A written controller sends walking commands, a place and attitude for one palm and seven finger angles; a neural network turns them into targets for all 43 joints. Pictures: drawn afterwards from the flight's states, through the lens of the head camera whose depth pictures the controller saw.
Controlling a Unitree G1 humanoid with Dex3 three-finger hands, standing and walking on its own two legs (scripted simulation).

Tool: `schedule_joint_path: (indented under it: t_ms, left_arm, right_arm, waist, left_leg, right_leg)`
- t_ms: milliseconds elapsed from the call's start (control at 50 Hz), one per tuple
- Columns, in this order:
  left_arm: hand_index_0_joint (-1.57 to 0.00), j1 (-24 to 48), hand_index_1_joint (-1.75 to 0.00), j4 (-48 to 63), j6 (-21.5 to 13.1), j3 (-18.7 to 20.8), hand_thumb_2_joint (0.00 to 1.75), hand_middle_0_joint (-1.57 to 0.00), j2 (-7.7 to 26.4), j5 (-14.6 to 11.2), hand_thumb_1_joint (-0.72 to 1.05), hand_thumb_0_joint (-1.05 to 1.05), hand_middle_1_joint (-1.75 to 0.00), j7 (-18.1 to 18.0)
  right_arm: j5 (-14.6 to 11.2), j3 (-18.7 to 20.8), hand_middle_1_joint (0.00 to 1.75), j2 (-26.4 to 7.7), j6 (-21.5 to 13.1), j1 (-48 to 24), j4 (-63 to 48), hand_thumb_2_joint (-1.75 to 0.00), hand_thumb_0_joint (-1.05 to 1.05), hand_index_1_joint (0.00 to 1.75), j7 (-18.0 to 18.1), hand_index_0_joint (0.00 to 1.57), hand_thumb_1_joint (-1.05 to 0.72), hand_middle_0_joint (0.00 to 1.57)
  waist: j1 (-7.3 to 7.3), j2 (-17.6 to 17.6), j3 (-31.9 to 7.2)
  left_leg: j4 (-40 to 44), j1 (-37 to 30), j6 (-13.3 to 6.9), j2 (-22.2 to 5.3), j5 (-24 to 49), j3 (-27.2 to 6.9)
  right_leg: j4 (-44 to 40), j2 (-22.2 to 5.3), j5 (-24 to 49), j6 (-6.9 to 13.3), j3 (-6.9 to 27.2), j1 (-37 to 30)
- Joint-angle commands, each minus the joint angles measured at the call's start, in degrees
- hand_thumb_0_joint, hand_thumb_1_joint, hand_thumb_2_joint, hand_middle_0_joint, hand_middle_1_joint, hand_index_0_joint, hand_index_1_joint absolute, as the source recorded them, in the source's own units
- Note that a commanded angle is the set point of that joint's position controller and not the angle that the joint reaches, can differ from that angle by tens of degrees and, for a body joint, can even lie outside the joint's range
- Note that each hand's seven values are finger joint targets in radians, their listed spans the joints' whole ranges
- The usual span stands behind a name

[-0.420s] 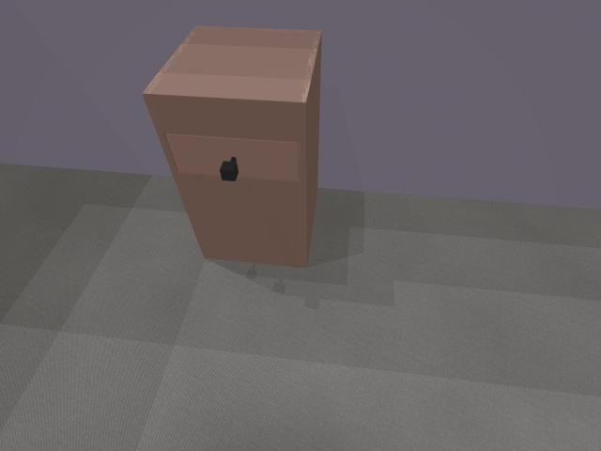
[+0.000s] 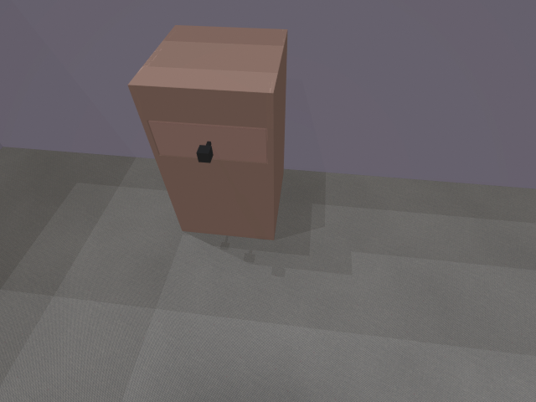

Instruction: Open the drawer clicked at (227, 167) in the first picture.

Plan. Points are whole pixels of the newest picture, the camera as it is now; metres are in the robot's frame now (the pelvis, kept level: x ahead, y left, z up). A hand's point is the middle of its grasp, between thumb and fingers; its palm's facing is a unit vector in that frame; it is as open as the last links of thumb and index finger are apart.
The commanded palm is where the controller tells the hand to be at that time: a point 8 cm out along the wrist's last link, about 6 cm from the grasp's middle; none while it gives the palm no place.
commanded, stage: look at it before walking up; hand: left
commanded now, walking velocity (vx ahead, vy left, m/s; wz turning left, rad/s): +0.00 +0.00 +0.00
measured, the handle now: (206, 150) +0.88 +0.26 -0.22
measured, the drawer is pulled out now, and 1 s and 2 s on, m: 0.00 0.00 0.00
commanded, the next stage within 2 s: take the last steps up to it in 0.42 s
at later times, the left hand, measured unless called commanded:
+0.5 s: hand out of the picture +0.00 +0.18 -0.17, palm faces +0.05 -0.97 -0.22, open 7.4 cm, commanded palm none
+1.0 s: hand out of the picture +0.08 +0.18 -0.18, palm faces +0.05 -0.98 -0.20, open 7.3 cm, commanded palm none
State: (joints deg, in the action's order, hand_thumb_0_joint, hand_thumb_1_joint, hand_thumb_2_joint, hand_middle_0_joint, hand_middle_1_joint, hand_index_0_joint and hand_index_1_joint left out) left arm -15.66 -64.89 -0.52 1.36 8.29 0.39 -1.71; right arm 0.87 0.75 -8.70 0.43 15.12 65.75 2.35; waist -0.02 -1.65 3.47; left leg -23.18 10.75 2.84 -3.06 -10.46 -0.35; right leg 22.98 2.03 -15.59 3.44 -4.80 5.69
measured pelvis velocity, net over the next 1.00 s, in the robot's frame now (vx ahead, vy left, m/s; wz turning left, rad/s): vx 0.08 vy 0.01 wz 0.01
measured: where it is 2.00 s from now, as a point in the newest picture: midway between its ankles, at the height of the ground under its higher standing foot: (267, 375)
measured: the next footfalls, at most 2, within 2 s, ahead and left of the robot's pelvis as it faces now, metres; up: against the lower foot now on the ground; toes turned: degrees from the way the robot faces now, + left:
right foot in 1.04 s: +0.16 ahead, -0.09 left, +0.00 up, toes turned -4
left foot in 1.38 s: +0.31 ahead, +0.17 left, +0.00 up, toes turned +7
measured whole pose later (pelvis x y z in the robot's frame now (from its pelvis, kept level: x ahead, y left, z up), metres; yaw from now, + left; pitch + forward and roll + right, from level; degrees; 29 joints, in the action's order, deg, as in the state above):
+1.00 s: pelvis +0.08 +0.01 -0.01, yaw +0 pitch +0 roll +2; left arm -16.5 -61.4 0.2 3.4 7.7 1.5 0.3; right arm 1.9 1.1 -5.3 -3.0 26.1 66.5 1.8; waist -1.0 -0.8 3.1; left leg -27.5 8.1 0.6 -1.6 -19.1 4.5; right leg 48.3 -2.2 -25.2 2.8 -5.3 22.1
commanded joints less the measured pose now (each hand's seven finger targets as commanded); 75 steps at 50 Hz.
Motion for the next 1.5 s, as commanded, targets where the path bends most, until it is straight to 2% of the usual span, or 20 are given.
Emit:
schedule_joint_path:
  t_ms: [0, 520, 640, 740, 780, 820, 860, 940, 980, 1000, 1020, 1060, 1140, 1240, 1300, 1320, 1360, 1380, 1400, 1480]
  left_arm:
    - [-0.20, -3.95, -0.30, 1.32, -0.77, 1.10, 0.90, -0.20, 7.02, 0.09, 0.90, 0.00, -0.30, -0.57]
    - [-0.20, -3.85, -0.30, 1.14, -0.85, 1.13, 0.90, -0.20, 7.48, 0.09, 0.90, 0.00, -0.30, -0.48]
    - [-0.20, -7.21, -0.30, 0.95, -0.07, 2.05, 0.90, -0.20, 7.21, 0.72, 0.90, 0.00, -0.30, -0.16]
    - [-0.20, -6.70, -0.30, 2.44, -0.96, 3.02, 0.90, -0.20, 6.62, 0.96, 0.90, 0.00, -0.30, 0.35]
    - [-0.20, -4.85, -0.30, 3.77, -0.86, 2.90, 0.90, -0.20, 4.83, 1.04, 0.90, 0.00, -0.30, 0.88]
    - [-0.20, 0.53, -0.30, 7.30, -1.71, 2.04, 0.90, -0.20, 2.74, 0.91, 0.90, 0.00, -0.30, 1.22]
    - [-0.20, 4.81, -0.30, 9.33, -2.34, 1.90, 0.90, -0.20, 2.34, 0.66, 0.90, 0.00, -0.30, 1.55]
    - [-0.20, -0.04, -0.30, 9.07, -1.47, 2.05, 0.90, -0.20, 0.39, 0.78, 0.90, 0.00, -0.30, 2.86]
    - [-0.20, -8.44, -0.30, 5.74, -1.44, 3.03, 0.90, -0.20, 1.97, 0.83, 0.90, 0.00, -0.30, 2.84]
    - [-0.20, -15.48, -0.30, 3.83, -1.90, 4.11, 0.90, -0.20, 5.71, 1.07, 0.90, 0.00, -0.30, 2.32]
    - [-0.20, -20.92, -0.30, 2.70, -2.13, 5.28, 0.90, -0.20, 11.62, 1.09, 0.90, 0.00, -0.30, 1.43]
    - [-0.20, -13.71, -0.30, 4.88, -1.72, 5.07, 0.90, -0.20, 10.54, 0.69, 0.90, 0.00, -0.30, 0.19]
    - [-0.20, -7.81, -0.30, 5.72, -3.71, 3.66, 0.90, -0.20, 5.16, 1.33, 0.90, 0.00, -0.30, 0.13]
    - [-0.20, -10.21, -0.30, 3.13, -3.92, 4.01, 0.90, -0.20, 7.56, 0.90, 0.90, 0.00, -0.30, 0.92]
    - [-0.20, -8.40, -0.30, 3.06, -3.33, 4.11, 0.90, -0.20, 6.93, 0.77, 0.90, 0.00, -0.30, 1.05]
    - [-0.20, -7.87, -0.30, 3.43, -3.13, 3.83, 0.90, -0.20, 5.89, 0.79, 0.90, 0.00, -0.30, 1.15]
    - [-0.20, -4.98, -0.30, 6.73, -3.23, 2.66, 0.90, -0.20, 2.47, 0.80, 0.90, 0.00, -0.30, 1.76]
    - [-0.20, -1.40, -0.30, 8.87, -3.51, 2.49, 0.90, -0.20, 2.09, 1.05, 0.90, 0.00, -0.30, 1.54]
    - [-0.20, 0.58, -0.30, 9.33, -3.21, 2.49, 0.90, -0.20, 1.62, 1.02, 0.90, 0.00, -0.30, 1.42]
    - [-0.20, -3.32, -0.30, 8.09, -1.87, 2.34, 0.90, -0.20, 1.01, 0.96, 0.90, 0.00, -0.30, 2.81]
  right_arm:
    - [-0.04, 1.20, 0.30, -5.31, -0.75, 3.88, -1.27, -0.90, 0.00, 0.30, 0.33, 0.20, -0.90, 0.20]
    - [-0.08, 1.13, 0.30, -5.78, -1.00, 3.64, -1.13, -0.90, 0.00, 0.30, 0.38, 0.20, -0.90, 0.20]
    - [0.86, 1.11, 0.30, -2.48, -0.04, 4.68, -1.48, -0.90, 0.00, 0.30, -0.93, 0.20, -0.90, 0.20]
    - [0.64, 1.58, 0.30, -1.88, -1.57, 8.59, -1.89, -0.90, 0.00, 0.30, -1.33, 0.20, -0.90, 0.20]
    - [0.83, 2.03, 0.30, -3.53, -2.37, 15.78, 0.46, -0.90, 0.00, 0.30, -1.12, 0.20, -0.90, 0.20]
    - [1.32, 2.67, 0.30, -6.13, -3.17, 25.15, 2.67, -0.90, 0.00, 0.30, 0.03, 0.20, -0.90, 0.20]
    - [1.08, 2.40, 0.30, -5.33, -3.76, 22.47, 1.36, -0.90, 0.00, 0.30, 0.17, 0.20, -0.90, 0.20]
    - [0.89, 2.18, 0.30, -5.81, -4.33, 12.63, -0.88, -0.90, 0.00, 0.30, -0.01, 0.20, -0.90, 0.20]
    - [0.38, 2.23, 0.30, -5.43, -3.75, 10.13, -1.27, -0.90, 0.00, 0.30, -0.20, 0.20, -0.90, 0.20]
    - [-0.12, 2.07, 0.30, -3.50, -3.50, 8.91, -2.46, -0.90, 0.00, 0.30, -0.49, 0.20, -0.90, 0.20]
    - [-0.36, 2.07, 0.30, -0.71, -3.33, 7.27, -5.11, -0.90, 0.00, 0.30, -1.14, 0.20, -0.90, 0.20]
    - [0.52, 3.15, 0.30, -1.87, -2.47, 3.52, -6.83, -0.90, 0.00, 0.30, -1.92, 0.20, -0.90, 0.20]
    - [0.57, 2.74, 0.30, 0.55, -1.87, 3.24, -6.05, -0.90, 0.00, 0.30, -2.83, 0.20, -0.90, 0.20]
    - [0.08, 2.31, 0.30, 0.37, -2.69, -2.18, -8.63, -0.90, 0.00, 0.30, -3.61, 0.20, -0.90, 0.20]
    - [0.25, 2.51, 0.30, -2.40, -3.48, -0.37, -8.18, -0.90, 0.00, 0.30, -3.14, 0.20, -0.90, 0.20]
    - [0.45, 2.97, 0.30, -4.89, -3.91, 4.26, -6.83, -0.90, 0.00, 0.30, -2.52, 0.20, -0.90, 0.20]
    - [1.18, 5.01, 0.30, -13.47, -3.74, 17.16, -4.40, -0.90, 0.00, 0.30, -1.10, 0.20, -0.90, 0.20]
    - [1.28, 5.19, 0.30, -13.99, -3.01, 18.06, -4.31, -0.90, 0.00, 0.30, -1.10, 0.20, -0.90, 0.20]
    - [1.20, 4.33, 0.30, -12.00, -3.24, 14.10, -5.40, -0.90, 0.00, 0.30, -0.94, 0.20, -0.90, 0.20]
    - [1.37, 2.76, 0.30, -8.62, -3.50, 0.53, -9.58, -0.90, 0.00, 0.30, -0.80, 0.20, -0.90, 0.20]
  waist:
    - [-0.32, 1.16, 1.41]
    - [-0.17, 1.81, 0.41]
    - [1.08, 8.05, 7.01]
    - [-1.13, 3.30, 7.03]
    - [-3.20, -6.56, 7.43]
    - [-6.54, -15.66, 4.77]
    - [-4.75, -3.77, 4.10]
    - [0.62, -7.08, 2.01]
    - [4.46, -1.04, 1.45]
    - [7.80, 9.83, 1.27]
    - [9.22, 23.56, 1.38]
    - [4.75, 9.97, 3.27]
    - [0.90, 8.30, 4.19]
    - [2.43, 8.29, 1.45]
    - [0.01, 7.57, 0.79]
    - [-2.44, 2.89, -1.37]
    - [-7.14, -13.67, -8.57]
    - [-8.29, -7.96, -4.78]
    - [-6.16, -13.13, -2.61]
    - [0.69, -7.67, -1.97]
  left_leg:
    - [1.21, -2.24, -3.43, -2.56, 7.33, -1.46]
    - [1.82, -2.81, -3.51, -2.72, 8.26, -1.61]
    - [-8.84, 7.76, -3.10, 1.16, -9.44, 3.74]
    - [-6.04, 1.96, -3.87, -0.39, -6.95, 5.49]
    - [0.49, -4.75, -7.22, -4.40, -6.28, -2.26]
    - [9.00, -15.02, -17.17, -17.22, 0.07, -22.96]
    - [7.92, -11.98, -19.39, -19.12, 7.57, -21.66]
    - [7.90, 4.20, -13.01, -10.96, -2.01, -5.74]
    - [0.38, 14.78, -9.50, -5.88, -13.07, -1.08]
    - [-14.02, 22.63, -6.91, 0.75, -18.14, 3.70]
    - [-32.48, 30.59, -4.88, 4.48, -24.15, 7.41]
    - [-45.50, 31.52, -4.44, -0.84, -19.85, 0.51]
    - [-31.83, 22.64, -2.79, -4.29, -9.30, 1.51]
    - [-12.94, 13.79, -2.75, 0.28, -3.38, 7.34]
    - [-3.64, 1.73, -3.48, 1.86, 1.26, 8.97]
    - [-1.40, -7.79, -4.58, 0.42, 1.84, 7.00]
    - [3.01, -23.60, -16.12, -20.13, 8.90, -16.67]
    - [5.45, -16.96, -18.73, -22.26, 4.26, -18.12]
    - [6.27, -12.32, -18.25, -20.56, 1.81, -18.28]
    - [5.54, 5.08, -12.59, -13.14, 1.76, -3.45]
  right_leg:
    - [-6.89, -7.91, 8.79, -0.42, 6.01, 5.31]
    - [-6.38, -7.89, 10.43, -0.51, 6.16, 4.50]
    - [-13.09, -13.38, -21.47, 3.41, 13.89, 7.44]
    - [-5.43, -13.46, -13.40, 5.29, 10.35, 11.18]
    - [8.23, -5.75, -11.47, 2.48, 2.42, 18.34]
    - [33.53, -1.59, -17.52, 0.40, -1.30, 33.37]
    - [39.01, -5.99, -16.20, 0.81, 3.70, 34.98]
    - [21.71, -5.21, -7.93, -0.93, -1.23, 14.79]
    - [12.30, -2.90, -1.60, -1.20, -3.01, -1.73]
    - [2.28, -9.25, -11.33, 0.85, 8.96, -9.35]
    - [-12.07, -25.03, -21.97, 6.54, 32.56, -9.77]
    - [-15.80, -27.75, -31.56, 11.60, 38.08, -0.06]
    - [-13.24, -21.22, -0.54, 8.31, 16.68, 7.53]
    - [-8.19, -16.97, 16.42, 6.22, 9.37, 1.66]
    - [-2.36, -14.06, 17.06, 3.73, 6.05, 5.31]
    - [5.45, -11.86, 17.85, 2.42, 4.14, 9.86]
    - [34.77, -2.24, -17.68, -1.59, -3.21, 29.17]
    - [44.38, -2.58, -22.00, -0.84, 0.38, 32.55]
    - [47.43, -5.50, -17.90, -0.66, 2.93, 35.25]
    - [25.51, -7.72, -12.07, -1.60, 0.75, 16.74]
